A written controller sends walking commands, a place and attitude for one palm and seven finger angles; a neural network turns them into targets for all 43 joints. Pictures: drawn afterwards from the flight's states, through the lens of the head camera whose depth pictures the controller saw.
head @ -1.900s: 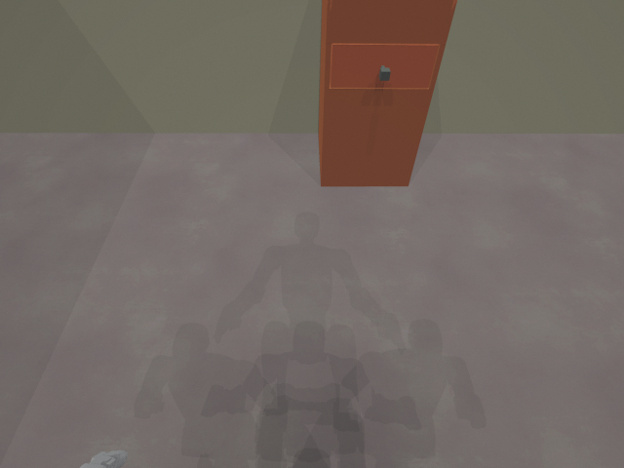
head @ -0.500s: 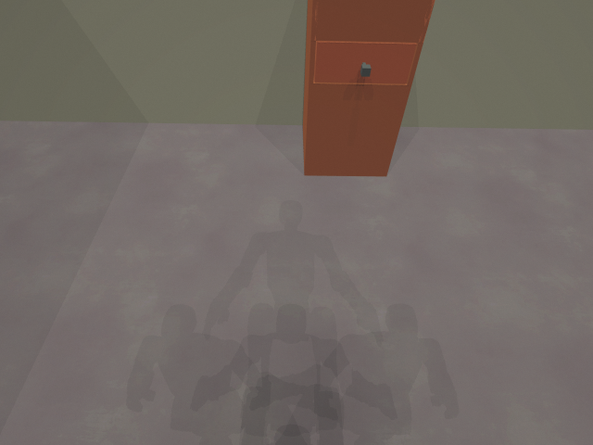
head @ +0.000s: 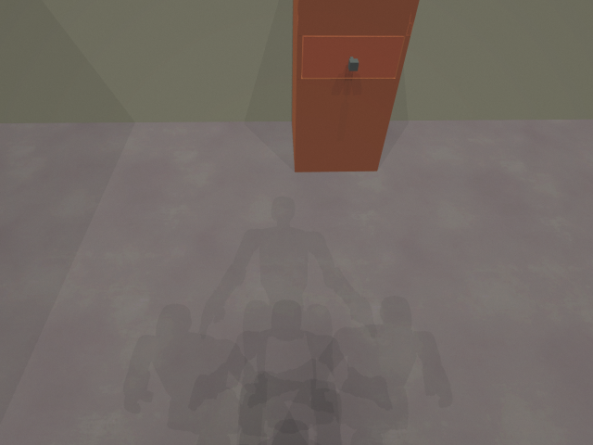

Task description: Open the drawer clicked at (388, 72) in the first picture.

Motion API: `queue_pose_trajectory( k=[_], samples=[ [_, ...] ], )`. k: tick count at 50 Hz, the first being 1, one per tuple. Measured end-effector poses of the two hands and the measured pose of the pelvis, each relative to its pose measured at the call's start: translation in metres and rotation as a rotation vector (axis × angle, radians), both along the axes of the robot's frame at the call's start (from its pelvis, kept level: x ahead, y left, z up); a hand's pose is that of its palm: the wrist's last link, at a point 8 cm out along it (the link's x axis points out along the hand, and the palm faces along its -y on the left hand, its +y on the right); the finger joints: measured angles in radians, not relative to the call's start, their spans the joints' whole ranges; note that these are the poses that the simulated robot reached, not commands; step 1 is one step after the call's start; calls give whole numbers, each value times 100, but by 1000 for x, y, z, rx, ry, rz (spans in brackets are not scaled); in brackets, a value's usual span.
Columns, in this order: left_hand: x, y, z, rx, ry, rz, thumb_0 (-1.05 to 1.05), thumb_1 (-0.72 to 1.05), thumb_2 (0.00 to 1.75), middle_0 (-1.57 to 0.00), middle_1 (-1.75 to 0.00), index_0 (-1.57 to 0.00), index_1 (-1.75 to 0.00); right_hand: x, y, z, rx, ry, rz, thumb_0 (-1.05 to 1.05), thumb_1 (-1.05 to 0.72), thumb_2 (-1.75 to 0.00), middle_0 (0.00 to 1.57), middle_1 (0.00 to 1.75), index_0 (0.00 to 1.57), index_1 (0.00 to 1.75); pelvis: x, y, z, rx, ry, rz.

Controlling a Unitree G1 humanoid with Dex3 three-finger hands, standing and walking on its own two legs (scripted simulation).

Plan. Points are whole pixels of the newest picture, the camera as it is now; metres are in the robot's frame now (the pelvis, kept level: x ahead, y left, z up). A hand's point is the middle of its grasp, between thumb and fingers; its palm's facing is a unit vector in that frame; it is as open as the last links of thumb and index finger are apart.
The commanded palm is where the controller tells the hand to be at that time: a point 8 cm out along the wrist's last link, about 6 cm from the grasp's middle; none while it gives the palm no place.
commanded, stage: walk to a spot facing it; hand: left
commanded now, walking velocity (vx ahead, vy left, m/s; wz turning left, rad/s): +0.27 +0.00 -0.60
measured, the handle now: (352, 62) +1.47 -0.12 -0.18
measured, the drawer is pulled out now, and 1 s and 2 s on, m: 0.00 0.00 0.00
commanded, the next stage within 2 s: turn to face it in 2.00 s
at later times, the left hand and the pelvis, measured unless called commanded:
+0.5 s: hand out of the picture +0.10 +0.15 -0.16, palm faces -0.18 -0.97 -0.18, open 7.3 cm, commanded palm none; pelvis +0.10 -0.03 +0.00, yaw -15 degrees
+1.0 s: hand (256, 263) +0.49 +0.12 -0.16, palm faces -0.47 -0.86 -0.19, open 7.3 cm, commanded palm none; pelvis +0.30 -0.01 +0.00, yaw -32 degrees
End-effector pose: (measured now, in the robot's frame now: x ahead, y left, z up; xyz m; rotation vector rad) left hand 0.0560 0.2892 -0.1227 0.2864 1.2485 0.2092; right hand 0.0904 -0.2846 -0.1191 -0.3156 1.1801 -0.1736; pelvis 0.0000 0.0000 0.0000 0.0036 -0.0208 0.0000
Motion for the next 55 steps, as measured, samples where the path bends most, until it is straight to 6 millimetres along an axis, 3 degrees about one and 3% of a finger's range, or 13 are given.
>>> queue_pose_trajectory(
  k=[8,13,16,19,24,30,35,38,42,46,50,55],
  samples=[
    [-1,-33,-20,-87,70,-46,0,91,90,-20,-30,-20,-29,-39,14,-21,71,28,-112,0,-91,-90,20,30,20,30,15,-5,-11,11,12,-92],
    [22,-63,-26,-107,68,-96,1,91,90,-20,-30,-20,-29,-69,5,-43,109,97,-204,0,-91,-90,20,30,20,30,34,-22,-22,6,8,-148],
    [30,-76,-27,-107,42,-86,0,91,90,-20,-30,-21,-29,-71,0,-46,118,158,-224,1,-91,-90,20,30,20,30,45,-30,-23,-8,5,-156],
    [31,-87,-20,-114,81,-91,0,91,90,-20,-30,-20,-29,-51,-4,-35,124,134,-242,1,-91,-90,20,30,20,30,60,-34,-13,-3,12,-186],
    [41,-93,-11,-128,180,-131,0,91,90,-20,-30,-21,-29,8,-6,-16,132,0,-280,1,-91,-90,20,30,20,30,89,-34,-1,10,33,-248],
    [83,-80,-14,-123,223,-155,0,91,90,-20,-30,-21,-30,89,0,-5,126,-116,-280,1,-91,-90,20,30,20,30,136,-25,-1,-1,43,-308],
    [144,-57,-35,-119,234,-179,0,91,90,-20,-30,-21,-30,160,11,-3,89,-208,-272,1,-91,-90,20,30,20,30,190,-9,-16,-17,41,-366],
    [197,-46,-48,-114,229,-232,1,91,90,-20,-30,-21,-29,175,17,-2,55,-247,-310,1,-91,-90,20,30,20,30,215,-2,-23,-18,20,-417],
    [289,-53,-39,-121,136,-336,1,91,90,-20,-30,-20,-29,156,32,3,55,-182,-421,0,-91,-90,20,30,20,30,244,-1,-11,-21,9,-467],
    [377,-80,-23,-141,15,-428,1,92,90,-19,-29,-20,-29,120,49,1,66,-57,-556,0,-92,-90,20,30,20,30,275,-4,-1,-19,18,-512],
    [448,-119,-12,-164,-52,-522,0,92,90,-19,-29,-20,-29,85,66,-1,87,74,-676,0,-93,-90,20,30,20,30,305,-12,3,-13,23,-554],
    [515,-187,-10,-199,-75,-648,0,92,90,-19,-29,-20,-29,55,93,-1,142,224,-810,0,-92,-90,20,30,20,30,340,-34,1,-12,22,-606]
  ],
)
